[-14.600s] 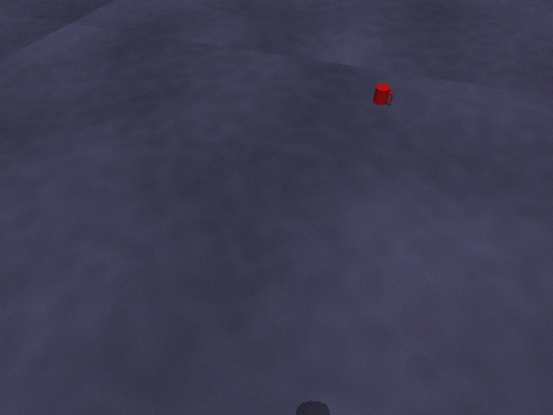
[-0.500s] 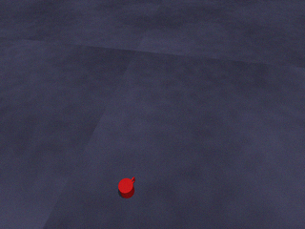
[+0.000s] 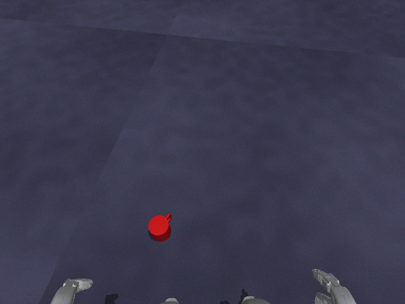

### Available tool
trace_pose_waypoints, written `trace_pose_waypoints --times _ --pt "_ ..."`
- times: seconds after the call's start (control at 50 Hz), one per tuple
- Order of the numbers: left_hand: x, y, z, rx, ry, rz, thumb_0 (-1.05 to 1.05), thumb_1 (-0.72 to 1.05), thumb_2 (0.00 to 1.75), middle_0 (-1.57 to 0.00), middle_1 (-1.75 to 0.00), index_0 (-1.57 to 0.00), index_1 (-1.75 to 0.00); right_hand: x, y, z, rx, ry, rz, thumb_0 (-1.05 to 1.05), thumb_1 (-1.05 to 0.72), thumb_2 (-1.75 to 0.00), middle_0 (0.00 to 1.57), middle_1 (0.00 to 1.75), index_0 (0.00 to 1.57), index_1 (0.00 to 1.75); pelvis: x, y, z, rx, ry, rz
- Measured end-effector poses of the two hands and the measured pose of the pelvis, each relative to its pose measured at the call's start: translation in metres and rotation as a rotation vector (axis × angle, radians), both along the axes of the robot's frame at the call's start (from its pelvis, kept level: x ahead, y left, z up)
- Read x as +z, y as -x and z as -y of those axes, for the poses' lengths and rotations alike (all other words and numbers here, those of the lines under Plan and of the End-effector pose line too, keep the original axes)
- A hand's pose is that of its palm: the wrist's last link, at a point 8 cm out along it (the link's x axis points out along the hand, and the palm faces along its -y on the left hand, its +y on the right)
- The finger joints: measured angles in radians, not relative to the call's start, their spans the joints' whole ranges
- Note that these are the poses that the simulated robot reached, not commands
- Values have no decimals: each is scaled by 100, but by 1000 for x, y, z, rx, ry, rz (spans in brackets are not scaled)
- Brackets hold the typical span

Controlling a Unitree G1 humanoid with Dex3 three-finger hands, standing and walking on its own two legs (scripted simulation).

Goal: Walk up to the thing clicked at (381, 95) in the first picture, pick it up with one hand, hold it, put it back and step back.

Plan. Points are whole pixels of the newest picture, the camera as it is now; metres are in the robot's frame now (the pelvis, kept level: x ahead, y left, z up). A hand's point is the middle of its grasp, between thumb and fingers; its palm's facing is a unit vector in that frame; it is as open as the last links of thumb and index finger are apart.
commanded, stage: rise first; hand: left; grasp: from above
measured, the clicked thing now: (162, 225) +0.50 +0.19 -0.69
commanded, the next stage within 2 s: none
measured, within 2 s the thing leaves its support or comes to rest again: neither
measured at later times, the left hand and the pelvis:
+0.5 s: hand out of the picture +0.13 +0.26 -0.19, palm faces -0.14 -0.89 -0.43, open 14.0 cm; pelvis +0.00 -0.01 -0.06, yaw +1 degrees
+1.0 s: hand (110, 292) +0.20 +0.27 -0.31, palm faces -0.41 -0.63 -0.66, open 14.1 cm; pelvis -0.04 -0.01 -0.17, yaw +0 degrees
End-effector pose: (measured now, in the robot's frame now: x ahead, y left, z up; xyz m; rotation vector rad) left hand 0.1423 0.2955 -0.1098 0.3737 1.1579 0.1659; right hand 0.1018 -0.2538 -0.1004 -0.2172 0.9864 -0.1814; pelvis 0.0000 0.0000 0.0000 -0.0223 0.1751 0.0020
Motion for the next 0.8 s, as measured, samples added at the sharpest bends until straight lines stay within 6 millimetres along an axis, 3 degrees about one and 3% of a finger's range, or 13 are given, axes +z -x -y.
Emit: trace_pose_waypoints --times 0.16,0.38,0.68,0.8 --pt "-18 6 -3 -18 -28 13 0 -41 100 -6 -107 -6 -106 -13 -31 4 38 39 88 1 -91 -90 20 30 20 30 -26 -3 1 6 5 -63" --pt "-28 6 -1 -62 -51 3 0 -49 98 -6 -109 -6 -108 -22 -62 0 75 56 181 1 -89 -90 20 30 20 30 -46 -7 4 15 17 -115" --pt "-49 18 1 -125 -99 7 0 -50 97 -5 -109 -6 -108 -49 -57 -4 94 46 199 1 -87 -89 20 30 20 30 -74 5 6 16 25 -173" --pt "-75 7 -5 -217 -157 15 0 -52 97 -6 -109 -6 -108 -72 -53 -2 118 51 202 1 -88 -89 20 30 20 30 -95 15 6 15 25 -217"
